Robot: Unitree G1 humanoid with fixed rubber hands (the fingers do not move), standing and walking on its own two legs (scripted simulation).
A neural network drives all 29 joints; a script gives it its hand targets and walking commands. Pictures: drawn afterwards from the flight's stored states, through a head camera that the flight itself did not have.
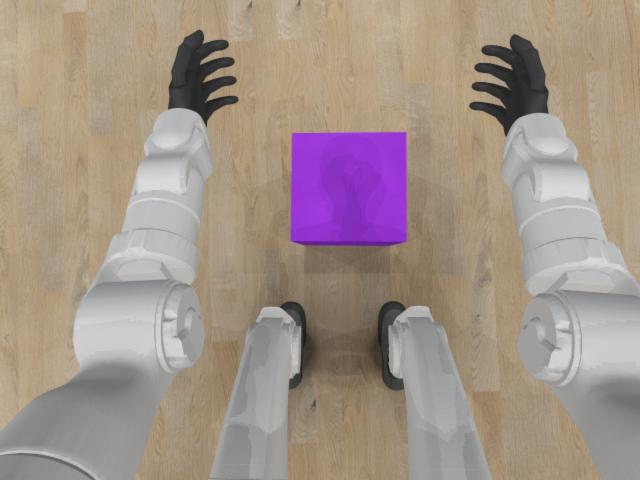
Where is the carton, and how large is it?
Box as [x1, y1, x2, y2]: [291, 132, 406, 245]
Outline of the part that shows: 405,132 292,133 291,240 302,244 390,245 406,241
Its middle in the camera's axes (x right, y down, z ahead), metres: +0.06 -0.09 +0.84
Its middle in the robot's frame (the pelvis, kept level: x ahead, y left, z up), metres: +0.47 -0.01 -0.50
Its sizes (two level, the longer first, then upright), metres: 0.210 0.200 0.250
